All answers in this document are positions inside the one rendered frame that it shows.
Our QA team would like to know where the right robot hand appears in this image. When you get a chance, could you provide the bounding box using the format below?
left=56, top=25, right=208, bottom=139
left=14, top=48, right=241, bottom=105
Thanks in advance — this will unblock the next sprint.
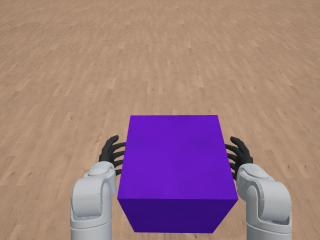
left=225, top=136, right=253, bottom=181

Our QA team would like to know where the right robot forearm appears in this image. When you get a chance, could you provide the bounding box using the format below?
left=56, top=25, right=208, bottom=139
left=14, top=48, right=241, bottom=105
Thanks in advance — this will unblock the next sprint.
left=236, top=163, right=293, bottom=240

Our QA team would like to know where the left robot forearm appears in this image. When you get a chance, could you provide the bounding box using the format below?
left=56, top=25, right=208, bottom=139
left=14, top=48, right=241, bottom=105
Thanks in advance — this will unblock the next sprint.
left=70, top=161, right=117, bottom=240

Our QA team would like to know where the left robot hand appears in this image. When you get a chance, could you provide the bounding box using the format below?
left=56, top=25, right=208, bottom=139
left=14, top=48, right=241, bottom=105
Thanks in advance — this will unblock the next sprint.
left=98, top=135, right=126, bottom=176

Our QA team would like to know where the carton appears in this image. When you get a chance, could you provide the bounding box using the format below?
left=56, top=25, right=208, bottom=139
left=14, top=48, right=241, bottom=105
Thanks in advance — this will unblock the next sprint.
left=117, top=115, right=238, bottom=234

